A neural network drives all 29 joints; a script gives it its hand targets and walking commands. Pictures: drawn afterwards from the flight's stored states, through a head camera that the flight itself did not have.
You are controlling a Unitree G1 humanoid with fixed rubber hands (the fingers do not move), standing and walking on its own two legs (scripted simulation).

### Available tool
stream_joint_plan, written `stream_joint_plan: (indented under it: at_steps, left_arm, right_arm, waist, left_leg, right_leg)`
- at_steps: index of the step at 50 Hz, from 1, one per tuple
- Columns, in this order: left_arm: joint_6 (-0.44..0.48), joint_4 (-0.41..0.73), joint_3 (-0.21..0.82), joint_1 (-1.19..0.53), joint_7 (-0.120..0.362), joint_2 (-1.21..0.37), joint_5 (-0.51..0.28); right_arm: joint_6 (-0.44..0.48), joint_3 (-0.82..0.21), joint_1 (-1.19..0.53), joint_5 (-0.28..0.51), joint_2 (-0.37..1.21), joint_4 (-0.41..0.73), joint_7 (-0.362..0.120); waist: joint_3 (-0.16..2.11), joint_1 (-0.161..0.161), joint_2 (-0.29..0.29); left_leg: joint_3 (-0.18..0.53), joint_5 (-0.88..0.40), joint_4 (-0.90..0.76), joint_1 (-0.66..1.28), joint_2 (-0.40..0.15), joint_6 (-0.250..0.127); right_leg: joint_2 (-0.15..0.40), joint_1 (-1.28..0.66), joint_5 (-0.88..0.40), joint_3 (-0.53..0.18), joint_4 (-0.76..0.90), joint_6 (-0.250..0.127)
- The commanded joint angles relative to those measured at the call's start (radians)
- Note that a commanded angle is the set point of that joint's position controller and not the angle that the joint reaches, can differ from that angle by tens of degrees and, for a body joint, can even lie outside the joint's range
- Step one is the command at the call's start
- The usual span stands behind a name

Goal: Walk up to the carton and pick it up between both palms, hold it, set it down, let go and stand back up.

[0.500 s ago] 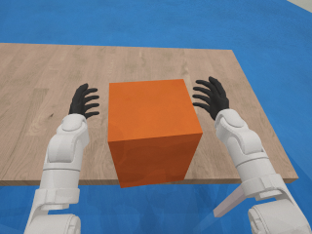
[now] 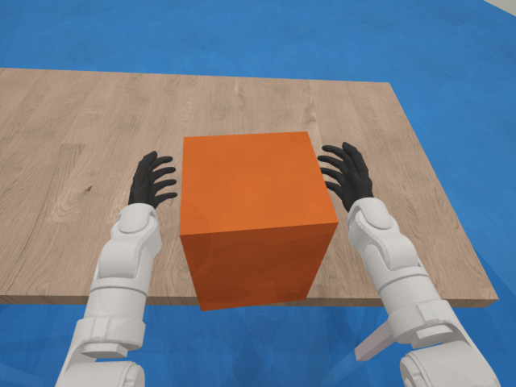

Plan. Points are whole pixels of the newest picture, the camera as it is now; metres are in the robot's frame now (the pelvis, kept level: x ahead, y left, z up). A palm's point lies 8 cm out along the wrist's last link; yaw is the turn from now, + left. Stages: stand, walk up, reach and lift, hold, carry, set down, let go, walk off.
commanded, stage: reach and lift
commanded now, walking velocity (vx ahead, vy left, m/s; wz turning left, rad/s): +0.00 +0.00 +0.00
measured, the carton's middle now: (250, 227) +0.35 +0.03 +0.03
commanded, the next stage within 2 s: none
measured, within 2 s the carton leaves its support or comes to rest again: leaves its support in 1.64 s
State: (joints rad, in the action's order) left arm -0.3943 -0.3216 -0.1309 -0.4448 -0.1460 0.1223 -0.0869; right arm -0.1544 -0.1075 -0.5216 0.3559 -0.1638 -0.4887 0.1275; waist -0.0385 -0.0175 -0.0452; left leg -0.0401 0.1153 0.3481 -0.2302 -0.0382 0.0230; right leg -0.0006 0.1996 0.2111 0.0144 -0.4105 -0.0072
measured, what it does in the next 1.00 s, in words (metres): stands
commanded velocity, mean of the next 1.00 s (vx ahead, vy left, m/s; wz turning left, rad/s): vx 0.00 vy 0.00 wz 0.00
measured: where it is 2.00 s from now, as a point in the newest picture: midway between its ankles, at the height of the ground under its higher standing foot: outside the picture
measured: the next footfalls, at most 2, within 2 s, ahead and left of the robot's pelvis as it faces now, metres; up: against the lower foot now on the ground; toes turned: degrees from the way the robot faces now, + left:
none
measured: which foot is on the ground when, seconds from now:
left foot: down 0.00-1.00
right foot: down 0.00-1.00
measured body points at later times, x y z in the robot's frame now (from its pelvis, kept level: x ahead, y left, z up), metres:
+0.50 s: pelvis +0.00 +0.00 +0.00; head +0.02 +0.01 +0.45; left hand +0.37 +0.18 +0.09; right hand +0.39 -0.11 +0.10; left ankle +0.04 +0.14 -0.74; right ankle +0.00 -0.11 -0.74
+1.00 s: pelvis +0.00 +0.00 +0.00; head +0.02 +0.01 +0.45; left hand +0.37 +0.18 +0.09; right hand +0.40 -0.11 +0.10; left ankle +0.04 +0.14 -0.74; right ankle +0.00 -0.11 -0.74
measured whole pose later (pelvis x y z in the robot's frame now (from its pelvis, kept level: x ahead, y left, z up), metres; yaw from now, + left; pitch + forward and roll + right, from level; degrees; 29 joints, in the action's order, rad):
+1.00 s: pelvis +0.00 +0.00 +0.00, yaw +0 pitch +0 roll +1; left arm -0.42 -0.27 -0.13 -0.44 -0.19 0.06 -0.07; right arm -0.16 -0.12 -0.56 0.32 -0.08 -0.50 0.25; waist -0.04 -0.02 -0.04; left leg -0.04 0.12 0.35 -0.23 -0.04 0.03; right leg 0.00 0.20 0.21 0.01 -0.41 -0.01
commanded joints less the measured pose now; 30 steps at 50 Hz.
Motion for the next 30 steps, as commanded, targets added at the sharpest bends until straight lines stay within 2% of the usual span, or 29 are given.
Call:
stream_joint_plan:
  at_steps: [1, 2, 3, 4, 6, 7, 8, 9, 10, 11, 13, 14, 15, 16, 17, 18, 19, 20, 21, 22, 23, 24, 25, 26, 27, 30]
  left_arm:
    - [0.062, 0.191, -0.03, -0.353, -0.006, -0.029, 0.055]
    - [0.061, 0.177, -0.04, -0.287, 0.001, -0.031, 0.055]
    - [0.059, 0.165, -0.032, -0.329, -0.002, -0.044, 0.059]
    - [0.061, 0.186, -0.038, -0.312, -0.004, -0.049, 0.072]
    - [0.061, 0.218, -0.023, -0.338, -0.011, -0.075, 0.082]
    - [0.048, 0.195, -0.044, -0.3, -0.011, -0.067, 0.096]
    - [0.043, 0.19, -0.025, -0.353, -0.006, -0.077, 0.078]
    - [0.047, 0.178, -0.018, -0.357, -0.009, -0.095, 0.084]
    - [0.049, 0.226, -0.028, -0.326, -0.017, -0.098, 0.102]
    - [0.036, 0.243, -0.034, -0.323, -0.026, -0.119, 0.109]
    - [0.027, 0.244, -0.042, -0.317, -0.021, -0.098, 0.135]
    - [0.024, 0.24, -0.038, -0.316, -0.023, -0.118, 0.143]
    - [0.019, 0.211, -0.022, -0.341, -0.017, -0.118, 0.132]
    - [0.007, 0.206, -0.038, -0.307, -0.016, -0.121, 0.144]
    - [0.013, 0.26, -0.013, -0.282, -0.017, -0.144, 0.14]
    - [0.016, 0.245, -0.017, -0.331, -0.015, -0.14, 0.138]
    - [0.011, 0.27, -0.015, -0.354, -0.013, -0.137, 0.132]
    - [0.003, 0.272, -0.011, -0.299, -0.022, -0.157, 0.14]
    - [0.017, 0.295, -0.015, -0.345, -0.018, -0.137, 0.125]
    - [0.007, 0.264, -0.013, -0.329, -0.009, -0.148, 0.134]
    - [-0.003, 0.281, -0.013, -0.289, -0.009, -0.162, 0.154]
    - [-0.007, 0.272, -0.011, -0.31, -0.01, -0.155, 0.16]
    - [0.005, 0.283, -0.005, -0.423, -0.011, -0.145, 0.132]
    - [0.004, 0.306, -0.006, -0.375, -0.02, -0.154, 0.134]
    - [-0.003, 0.24, -0.01, -0.334, -0.01, -0.168, 0.131]
    - [0.005, 0.28, -0.023, -0.348, 0.004, -0.164, 0.141]
  right_arm:
    - [0.061, 0.017, -0.475, -0.079, -0.073, 0.106, 0.017]
    - [0.058, -0.008, -0.42, -0.074, -0.044, 0.11, 0.023]
    - [0.063, 0.001, -0.456, -0.086, -0.033, 0.121, 0.029]
    - [0.055, -0.002, -0.433, -0.076, -0.021, 0.115, 0.031]
    - [0.065, 0.025, -0.454, -0.095, -0.016, 0.109, 0.041]
    - [0.064, 0.009, -0.442, -0.092, -0.021, 0.111, 0.047]
    - [0.047, 0.018, -0.473, -0.093, -0.015, 0.086, 0.048]
    - [0.046, 0.018, -0.466, -0.096, -0.002, 0.069, 0.051]
    - [0.058, 0.028, -0.441, -0.114, 0.014, 0.097, 0.053]
    - [0.065, 0.024, -0.447, -0.123, 0.016, 0.133, 0.058]
    - [0.066, 0.025, -0.445, -0.128, 0.017, 0.112, 0.071]
    - [0.058, 0.005, -0.446, -0.117, 0.029, 0.092, 0.083]
    - [0.05, -0.001, -0.474, -0.119, 0.03, 0.08, 0.09]
    - [0.047, -0.015, -0.447, -0.109, 0.042, 0.102, 0.089]
    - [0.05, -0.019, -0.427, -0.098, 0.048, 0.126, 0.089]
    - [0.054, -0.004, -0.448, -0.107, 0.054, 0.125, 0.094]
    - [0.05, -0.01, -0.466, -0.088, 0.053, 0.117, 0.095]
    - [0.051, -0.022, -0.445, -0.087, 0.056, 0.134, 0.095]
    - [0.054, -0.027, -0.498, -0.076, 0.047, 0.158, 0.093]
    - [0.054, -0.025, -0.489, -0.082, 0.071, 0.154, 0.097]
    - [0.052, -0.049, -0.43, -0.076, 0.078, 0.13, 0.103]
    - [0.049, -0.036, -0.441, -0.082, 0.062, 0.139, 0.11]
    - [0.042, -0.018, -0.535, -0.083, 0.091, 0.134, 0.108]
    - [0.057, -0.03, -0.527, -0.077, 0.073, 0.172, 0.104]
    - [0.044, -0.033, -0.48, -0.082, 0.089, 0.135, 0.105]
    - [0.043, -0.053, -0.489, -0.081, 0.1, 0.156, 0.119]
  waist:
    - [0.459, -0.128, 0.112]
    - [0.441, -0.149, 0.084]
    - [0.416, -0.145, 0.077]
    - [0.437, -0.14, 0.084]
    - [0.452, -0.126, 0.128]
    - [0.434, -0.154, 0.115]
    - [0.409, -0.111, 0.116]
    - [0.407, -0.123, 0.129]
    - [0.427, -0.122, 0.139]
    - [0.457, -0.133, 0.12]
    - [0.442, -0.125, 0.121]
    - [0.433, -0.136, 0.113]
    - [0.389, -0.122, 0.109]
    - [0.392, -0.143, 0.114]
    - [0.436, -0.125, 0.128]
    - [0.454, -0.12, 0.129]
    - [0.447, -0.122, 0.134]
    - [0.446, -0.126, 0.144]
    - [0.47, -0.139, 0.134]
    - [0.439, -0.135, 0.117]
    - [0.442, -0.128, 0.147]
    - [0.4, -0.127, 0.152]
    - [0.457, -0.105, 0.129]
    - [0.483, -0.131, 0.154]
    - [0.407, -0.126, 0.112]
    - [0.427, -0.137, 0.108]
  left_leg:
    - [-0.002, -0.237, 0.068, 0.27, 0.022, 0.011]
    - [-0.022, -0.259, 0.063, 0.248, 0.03, 0.005]
    - [-0.016, -0.224, 0.05, 0.237, 0.026, 0.007]
    - [-0.013, -0.22, 0.046, 0.26, 0.03, 0.001]
    - [-0.017, -0.234, 0.065, 0.273, 0.026, 0.014]
    - [-0.021, -0.254, 0.058, 0.272, 0.035, 0.009]
    - [-0.005, -0.222, 0.053, 0.269, 0.031, 0.01]
    - [-0.008, -0.185, 0.047, 0.268, 0.023, 0.013]
    - [-0.011, -0.2, 0.053, 0.277, 0.02, 0.017]
    - [-0.004, -0.254, 0.065, 0.293, 0.011, 0.019]
    - [-0.011, -0.305, 0.074, 0.317, 0.023, 0.021]
    - [-0.003, -0.32, 0.072, 0.323, 0.019, 0.023]
    - [-0.01, -0.28, 0.072, 0.298, 0.021, 0.021]
    - [-0.014, -0.274, 0.055, 0.295, 0.023, 0.01]
    - [-0.008, -0.308, 0.062, 0.341, 0.021, 0.018]
    - [-0.006, -0.317, 0.075, 0.329, 0.021, 0.023]
    - [-0.009, -0.311, 0.081, 0.322, 0.024, 0.02]
    - [0.005, -0.35, 0.08, 0.343, 0.02, 0.025]
    - [0.004, -0.361, 0.087, 0.345, 0.02, 0.015]
    - [-0.004, -0.344, 0.089, 0.324, 0.026, 0.017]
    - [-0.01, -0.358, 0.083, 0.345, 0.024, 0.022]
    - [-0.01, -0.329, 0.077, 0.343, 0.024, 0.026]
    - [-0.002, -0.293, 0.089, 0.315, 0.023, 0.02]
    - [0.001, -0.332, 0.09, 0.339, 0.02, 0.024]
    - [0.0, -0.322, 0.088, 0.328, 0.02, 0.017]
    - [-0.014, -0.336, 0.082, 0.347, 0.029, 0.009]
  right_leg:
    - [-0.064, 0.081, -0.045, -0.012, 0.115, 0.0]
    - [-0.061, 0.048, -0.074, -0.007, 0.113, 0.007]
    - [-0.06, 0.07, -0.033, -0.006, 0.122, 0.013]
    - [-0.058, 0.055, -0.047, -0.005, 0.126, 0.011]
    - [-0.06, 0.086, -0.05, -0.002, 0.114, 0.004]
    - [-0.064, 0.064, -0.061, 0.001, 0.122, 0.004]
    - [-0.055, 0.081, -0.028, -0.003, 0.13, 0.008]
    - [-0.063, 0.098, 0.014, -0.002, 0.135, 0.003]
    - [-0.065, 0.093, -0.001, 0.0, 0.129, 0.001]
    - [-0.07, 0.066, -0.062, 0.0, 0.11, 0.006]
    - [-0.067, 0.063, -0.096, 0.01, 0.125, 0.013]
    - [-0.071, 0.058, -0.097, 0.009, 0.127, 0.01]
    - [-0.066, 0.067, -0.078, 0.008, 0.129, 0.013]
    - [-0.067, 0.054, -0.066, 0.003, 0.13, 0.015]
    - [-0.073, 0.051, -0.099, 0.015, 0.129, 0.009]
    - [-0.068, 0.06, -0.097, 0.014, 0.125, 0.011]
    - [-0.071, 0.044, -0.091, 0.013, 0.121, 0.007]
    - [-0.075, 0.038, -0.127, 0.011, 0.111, 0.005]
    - [-0.073, 0.064, -0.13, 0.004, 0.114, 0.008]
    - [-0.075, 0.05, -0.114, 0.008, 0.125, 0.009]
    - [-0.074, 0.046, -0.131, 0.005, 0.122, 0.01]
    - [-0.072, 0.05, -0.115, 0.011, 0.122, 0.011]
    - [-0.071, 0.067, -0.069, 0.014, 0.127, 0.016]
    - [-0.077, 0.054, -0.114, 0.009, 0.116, 0.009]
    - [-0.075, 0.052, -0.1, 0.013, 0.124, 0.015]
    - [-0.071, 0.04, -0.122, 0.01, 0.134, 0.027]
